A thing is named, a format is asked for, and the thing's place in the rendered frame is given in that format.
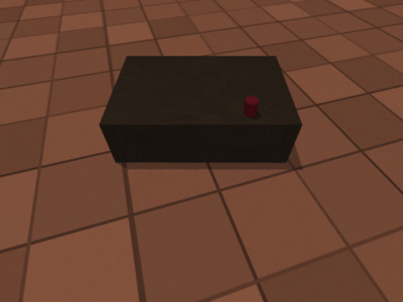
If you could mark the can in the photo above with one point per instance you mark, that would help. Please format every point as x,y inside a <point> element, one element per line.
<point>251,106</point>

